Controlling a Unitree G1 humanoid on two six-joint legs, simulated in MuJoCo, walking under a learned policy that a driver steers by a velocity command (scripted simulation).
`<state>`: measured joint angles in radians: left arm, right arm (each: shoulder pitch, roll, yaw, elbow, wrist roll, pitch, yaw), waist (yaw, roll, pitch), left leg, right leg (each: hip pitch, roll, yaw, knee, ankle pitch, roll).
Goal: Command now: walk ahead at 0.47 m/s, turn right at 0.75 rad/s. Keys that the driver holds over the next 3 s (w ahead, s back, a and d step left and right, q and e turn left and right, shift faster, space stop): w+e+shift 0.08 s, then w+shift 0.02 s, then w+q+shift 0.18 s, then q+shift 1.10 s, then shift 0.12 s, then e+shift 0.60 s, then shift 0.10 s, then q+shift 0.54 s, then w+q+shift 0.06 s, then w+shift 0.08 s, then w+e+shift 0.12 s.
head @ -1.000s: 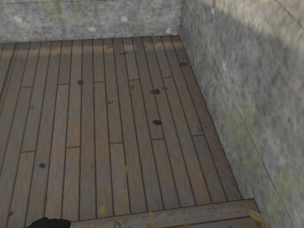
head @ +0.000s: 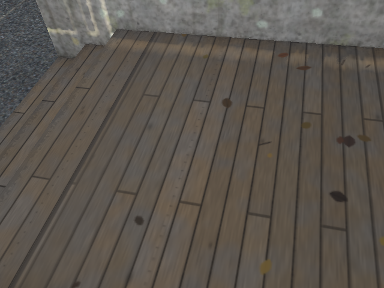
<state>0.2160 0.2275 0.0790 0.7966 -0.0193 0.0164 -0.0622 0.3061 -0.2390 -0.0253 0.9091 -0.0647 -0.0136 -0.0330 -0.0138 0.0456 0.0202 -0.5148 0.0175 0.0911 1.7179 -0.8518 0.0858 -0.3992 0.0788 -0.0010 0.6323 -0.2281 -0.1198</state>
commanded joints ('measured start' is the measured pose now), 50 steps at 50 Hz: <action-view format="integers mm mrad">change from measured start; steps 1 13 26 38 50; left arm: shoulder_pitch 374 249 401 21 -261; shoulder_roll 240 196 79 91 109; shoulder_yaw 62 7 -35 -66 -72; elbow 42 67 179 -86 -211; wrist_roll -7 21 49 85 37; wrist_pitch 21 -78 -141 -6 -25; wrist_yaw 27 53 117 97 94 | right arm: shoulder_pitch -309 -167 -378 -25 44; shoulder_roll -72 -121 -26 -157 -193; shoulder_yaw -4 -24 -17 -53 -100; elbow -212 -149 -149 -107 -203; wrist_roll -23 21 5 57 41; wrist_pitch -57 11 -81 -9 42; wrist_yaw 24 41 116 20 9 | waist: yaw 184 41 187 52 -47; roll -160 -145 -45 -135 80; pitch -23 26 173 -55 -47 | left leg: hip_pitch -955 -472 -135 123 322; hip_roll -32 56 -30 104 8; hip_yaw -118 -185 5 -407 -720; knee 288 -501 -1397 -1360 -1249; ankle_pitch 167 984 1366 1460 1056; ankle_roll -37 -119 -25 224 81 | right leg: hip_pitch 667 264 400 -270 -171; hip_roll -455 -208 -169 -118 -7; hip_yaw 998 364 15 37 173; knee -485 -400 137 676 113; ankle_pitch -962 -263 345 -84 -5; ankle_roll -224 -74 51 178 165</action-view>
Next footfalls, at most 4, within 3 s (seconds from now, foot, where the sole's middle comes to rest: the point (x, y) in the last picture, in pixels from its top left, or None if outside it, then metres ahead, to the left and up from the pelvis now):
0.60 left None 0.52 0.09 -0.91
1.08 right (217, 253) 0.71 -0.02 -0.91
1.56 left None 0.50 0.07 -0.91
2.04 right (230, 267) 0.65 -0.06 -0.91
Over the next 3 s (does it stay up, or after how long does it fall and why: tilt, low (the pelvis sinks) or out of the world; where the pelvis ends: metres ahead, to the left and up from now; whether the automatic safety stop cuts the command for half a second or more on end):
stays up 0.65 0.08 -0.12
